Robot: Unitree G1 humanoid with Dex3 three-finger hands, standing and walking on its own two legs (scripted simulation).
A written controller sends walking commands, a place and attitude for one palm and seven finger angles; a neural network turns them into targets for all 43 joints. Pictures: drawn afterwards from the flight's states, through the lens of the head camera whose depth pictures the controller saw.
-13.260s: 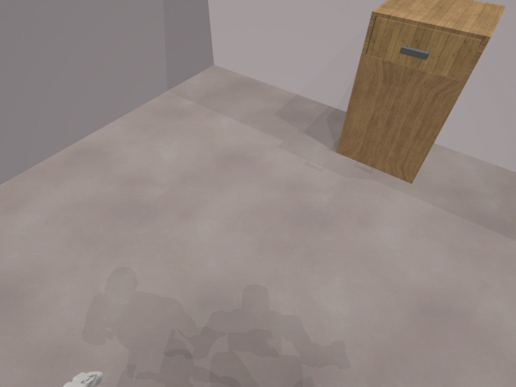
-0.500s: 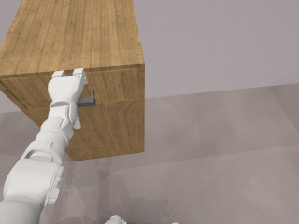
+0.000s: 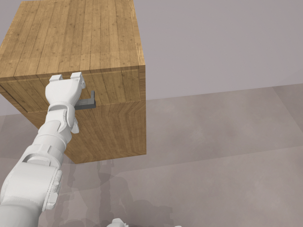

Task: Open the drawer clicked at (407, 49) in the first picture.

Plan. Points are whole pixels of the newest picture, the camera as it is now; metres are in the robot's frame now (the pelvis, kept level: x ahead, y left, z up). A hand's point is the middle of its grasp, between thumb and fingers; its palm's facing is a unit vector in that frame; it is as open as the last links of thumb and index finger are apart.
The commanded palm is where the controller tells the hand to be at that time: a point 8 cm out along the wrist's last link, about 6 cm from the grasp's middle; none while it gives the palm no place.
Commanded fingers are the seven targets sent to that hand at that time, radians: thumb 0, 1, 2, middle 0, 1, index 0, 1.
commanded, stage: lower the fingers behind the handle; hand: left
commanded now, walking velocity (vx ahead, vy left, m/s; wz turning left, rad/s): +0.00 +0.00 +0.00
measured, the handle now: (78, 99) +0.53 +0.21 -0.04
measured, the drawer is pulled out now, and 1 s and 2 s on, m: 0.00 0.00 0.00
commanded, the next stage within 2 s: close the thumb around the handle in 1.48 s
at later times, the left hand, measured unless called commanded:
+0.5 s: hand (74, 112) +0.46 +0.21 -0.02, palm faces -0.07 -0.04 -1.00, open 13.8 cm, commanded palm +0.45 +0.21 +0.03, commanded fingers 0.00 -0.50 0.30 -0.30 -1.20 -0.30 -1.20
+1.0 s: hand (80, 115) +0.48 +0.21 -0.06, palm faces -0.07 -0.03 -1.00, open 13.8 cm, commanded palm +0.47 +0.20 +0.00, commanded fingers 0.00 -0.50 0.30 -0.30 -1.20 -0.30 -1.20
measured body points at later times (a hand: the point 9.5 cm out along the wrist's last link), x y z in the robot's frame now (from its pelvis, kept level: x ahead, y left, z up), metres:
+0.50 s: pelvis -0.01 +0.00 -0.02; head +0.09 +0.01 +0.42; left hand +0.46 +0.21 +0.04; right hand -0.01 -0.27 -0.14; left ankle +0.03 +0.12 -0.70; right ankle -0.05 -0.12 -0.70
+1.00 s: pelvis -0.02 +0.01 -0.04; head +0.11 +0.02 +0.39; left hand +0.48 +0.21 +0.00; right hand -0.04 -0.26 -0.16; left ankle +0.03 +0.12 -0.70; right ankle -0.05 -0.12 -0.70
